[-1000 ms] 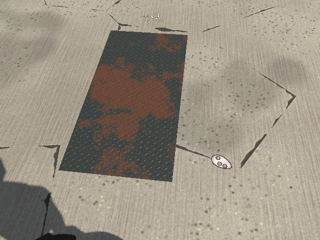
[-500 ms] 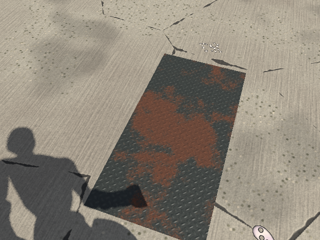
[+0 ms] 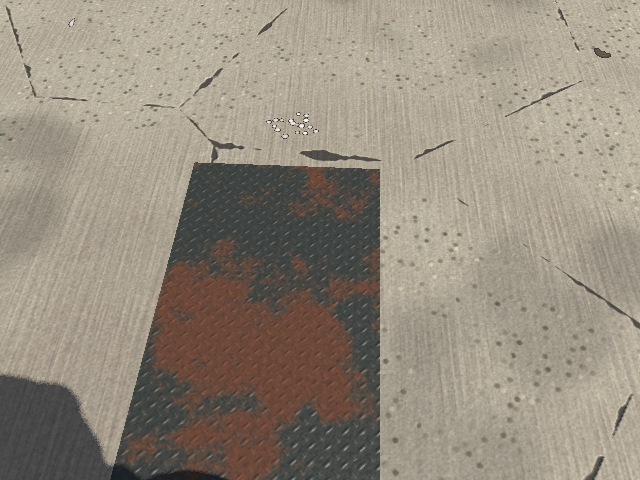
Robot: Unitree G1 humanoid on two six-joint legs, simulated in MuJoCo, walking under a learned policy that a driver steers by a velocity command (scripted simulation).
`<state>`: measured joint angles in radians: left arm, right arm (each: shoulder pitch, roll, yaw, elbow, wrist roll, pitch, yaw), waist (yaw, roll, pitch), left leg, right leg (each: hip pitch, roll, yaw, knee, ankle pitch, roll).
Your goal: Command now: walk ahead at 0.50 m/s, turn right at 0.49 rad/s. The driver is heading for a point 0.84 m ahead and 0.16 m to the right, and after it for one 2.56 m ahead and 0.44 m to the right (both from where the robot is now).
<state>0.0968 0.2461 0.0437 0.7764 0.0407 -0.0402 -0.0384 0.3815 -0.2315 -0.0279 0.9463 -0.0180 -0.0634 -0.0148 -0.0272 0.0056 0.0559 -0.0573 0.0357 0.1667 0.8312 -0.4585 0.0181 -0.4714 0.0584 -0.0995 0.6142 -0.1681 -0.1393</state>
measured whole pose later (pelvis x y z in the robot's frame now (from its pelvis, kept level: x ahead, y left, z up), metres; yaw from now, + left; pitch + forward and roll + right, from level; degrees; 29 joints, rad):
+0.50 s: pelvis +0.28 +0.01 +0.01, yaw -17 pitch +2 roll -1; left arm 0.43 0.31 0.08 0.86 0.00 -0.04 0.00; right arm 0.04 -0.26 -0.01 0.70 -0.04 -0.07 0.00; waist 0.09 0.00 0.03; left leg -0.46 0.00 0.00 0.54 -0.10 0.02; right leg -0.07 0.14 0.21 0.64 -0.48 -0.09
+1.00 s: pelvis +0.51 -0.10 +0.01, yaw -30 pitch +2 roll +1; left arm 0.02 0.24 0.02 0.71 0.06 -0.04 -0.05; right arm 0.45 -0.24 -0.03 0.94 -0.01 -0.06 0.01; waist -0.07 0.00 0.04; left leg 0.02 0.07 0.21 0.48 -0.45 -0.02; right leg -0.45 0.02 -0.07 0.54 -0.13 -0.11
